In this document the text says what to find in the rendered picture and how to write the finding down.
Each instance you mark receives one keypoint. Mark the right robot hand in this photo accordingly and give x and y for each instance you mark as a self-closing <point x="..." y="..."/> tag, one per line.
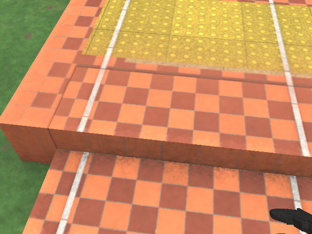
<point x="299" y="218"/>

